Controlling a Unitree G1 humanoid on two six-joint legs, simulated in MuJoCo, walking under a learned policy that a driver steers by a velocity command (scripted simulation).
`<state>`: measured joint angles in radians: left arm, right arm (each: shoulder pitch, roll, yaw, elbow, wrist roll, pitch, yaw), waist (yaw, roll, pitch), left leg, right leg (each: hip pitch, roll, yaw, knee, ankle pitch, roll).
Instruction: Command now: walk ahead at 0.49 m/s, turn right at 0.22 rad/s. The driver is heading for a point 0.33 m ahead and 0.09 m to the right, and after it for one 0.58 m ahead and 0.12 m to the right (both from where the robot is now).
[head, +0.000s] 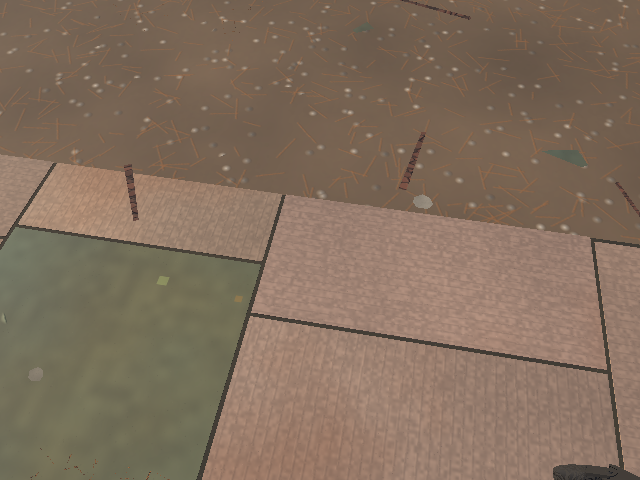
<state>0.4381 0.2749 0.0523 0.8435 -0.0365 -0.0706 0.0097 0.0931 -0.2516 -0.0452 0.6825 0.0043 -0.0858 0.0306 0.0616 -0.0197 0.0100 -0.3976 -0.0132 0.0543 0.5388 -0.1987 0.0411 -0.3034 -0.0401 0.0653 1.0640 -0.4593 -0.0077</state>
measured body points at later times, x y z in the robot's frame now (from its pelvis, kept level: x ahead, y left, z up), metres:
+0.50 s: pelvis +0.23 -0.05 -0.01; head +0.29 -0.07 +0.43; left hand +0.48 +0.16 -0.10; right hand +0.26 -0.35 -0.14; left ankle +0.12 +0.12 -0.63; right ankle +0.33 -0.14 -0.73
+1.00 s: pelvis +0.32 -0.03 +0.00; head +0.34 -0.02 +0.45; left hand +0.56 +0.14 -0.10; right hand +0.33 -0.31 -0.11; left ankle +0.38 +0.09 -0.73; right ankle +0.33 -0.15 -0.73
